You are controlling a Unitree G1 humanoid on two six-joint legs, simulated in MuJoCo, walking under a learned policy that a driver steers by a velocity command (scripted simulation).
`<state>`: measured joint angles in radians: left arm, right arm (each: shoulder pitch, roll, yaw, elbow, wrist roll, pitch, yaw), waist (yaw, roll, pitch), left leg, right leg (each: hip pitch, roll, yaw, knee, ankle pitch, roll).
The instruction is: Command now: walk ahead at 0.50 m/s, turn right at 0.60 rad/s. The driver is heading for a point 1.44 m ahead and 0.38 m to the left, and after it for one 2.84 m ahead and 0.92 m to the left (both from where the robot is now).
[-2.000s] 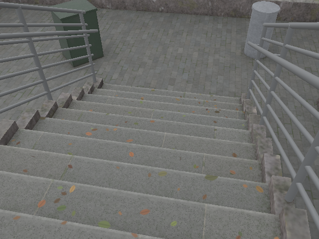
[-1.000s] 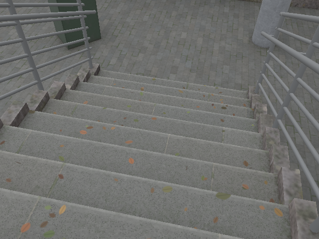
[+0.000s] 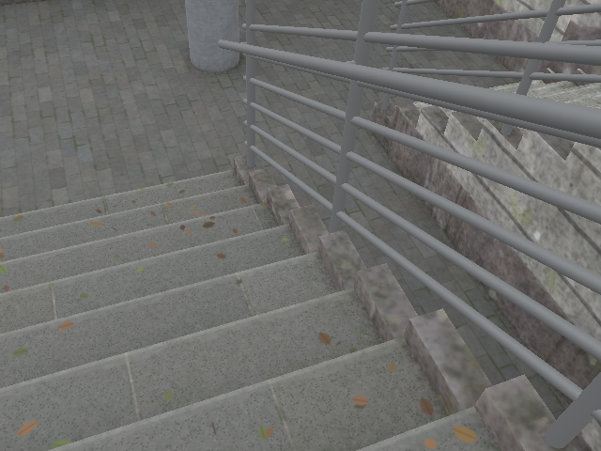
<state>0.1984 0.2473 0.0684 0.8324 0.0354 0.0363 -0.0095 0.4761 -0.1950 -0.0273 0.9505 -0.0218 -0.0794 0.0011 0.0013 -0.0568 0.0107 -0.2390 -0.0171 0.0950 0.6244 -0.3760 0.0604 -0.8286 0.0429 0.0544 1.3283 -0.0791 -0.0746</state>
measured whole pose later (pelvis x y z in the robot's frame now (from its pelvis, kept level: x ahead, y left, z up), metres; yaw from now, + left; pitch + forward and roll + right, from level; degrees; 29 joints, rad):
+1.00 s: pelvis +0.49 -0.02 -0.24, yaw +17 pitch -3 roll -3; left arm 0.48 0.19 0.05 0.99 0.04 -0.08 0.04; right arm 0.01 -0.26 -0.09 0.80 -0.02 0.01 0.06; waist 0.11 0.03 0.04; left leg -0.60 0.06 -0.06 0.67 0.47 0.07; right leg -0.15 -0.13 -0.28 1.02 -0.79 0.06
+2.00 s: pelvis +1.01 +0.23 -0.49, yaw +25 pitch +0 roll -1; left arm 0.50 0.18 0.05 0.96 0.00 -0.04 0.01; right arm 0.17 -0.22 -0.03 0.88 -0.06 -0.02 -0.01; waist 0.02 0.04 0.03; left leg -0.74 0.07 -0.06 1.13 -0.15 0.00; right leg -0.23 0.17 0.11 0.55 -0.31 -0.11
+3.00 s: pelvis +1.35 +0.41 -0.67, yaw +1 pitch -1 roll +0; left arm 0.19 0.16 0.02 0.87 0.02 0.00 0.01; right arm 0.34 -0.23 -0.03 0.84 -0.02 0.04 -0.02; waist -0.04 0.02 0.06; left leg -0.49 -0.03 -0.05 1.22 -0.44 0.04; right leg -0.36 0.01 -0.07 0.80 -0.41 -0.06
